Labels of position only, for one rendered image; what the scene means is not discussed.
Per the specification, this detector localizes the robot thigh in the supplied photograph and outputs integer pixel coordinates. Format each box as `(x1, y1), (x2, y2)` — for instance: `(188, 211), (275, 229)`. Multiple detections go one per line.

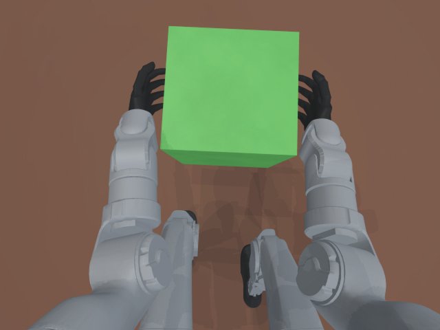
(250, 235), (324, 330)
(138, 218), (199, 330)

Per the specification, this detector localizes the robot left forearm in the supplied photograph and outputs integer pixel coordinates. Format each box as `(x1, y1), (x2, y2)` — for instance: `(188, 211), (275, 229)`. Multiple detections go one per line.
(89, 109), (161, 284)

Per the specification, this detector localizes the right robot upper arm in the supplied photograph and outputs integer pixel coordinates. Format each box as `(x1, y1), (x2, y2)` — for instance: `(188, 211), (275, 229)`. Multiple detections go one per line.
(296, 239), (440, 330)

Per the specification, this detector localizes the left robot thigh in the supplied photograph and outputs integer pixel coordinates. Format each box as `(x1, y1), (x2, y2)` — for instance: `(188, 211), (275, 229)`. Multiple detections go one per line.
(138, 218), (199, 330)

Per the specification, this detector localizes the robot left hand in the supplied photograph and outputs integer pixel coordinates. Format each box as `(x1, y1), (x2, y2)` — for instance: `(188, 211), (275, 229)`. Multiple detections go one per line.
(129, 62), (166, 116)

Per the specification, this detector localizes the right robot thigh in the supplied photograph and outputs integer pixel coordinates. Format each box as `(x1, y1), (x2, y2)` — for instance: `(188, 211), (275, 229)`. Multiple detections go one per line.
(250, 235), (324, 330)

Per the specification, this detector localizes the carton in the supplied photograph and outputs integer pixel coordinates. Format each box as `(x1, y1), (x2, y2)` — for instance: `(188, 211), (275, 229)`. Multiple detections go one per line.
(160, 26), (299, 168)

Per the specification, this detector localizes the left robot upper arm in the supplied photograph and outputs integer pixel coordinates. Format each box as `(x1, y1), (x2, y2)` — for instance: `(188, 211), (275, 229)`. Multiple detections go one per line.
(26, 231), (173, 330)

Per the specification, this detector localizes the robot right forearm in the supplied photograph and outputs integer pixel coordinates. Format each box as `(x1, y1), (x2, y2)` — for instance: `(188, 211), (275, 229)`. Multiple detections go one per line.
(299, 118), (379, 260)

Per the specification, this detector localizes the robot right hand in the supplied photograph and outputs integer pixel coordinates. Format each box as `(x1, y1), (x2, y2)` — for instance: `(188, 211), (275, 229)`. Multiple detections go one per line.
(298, 70), (332, 130)

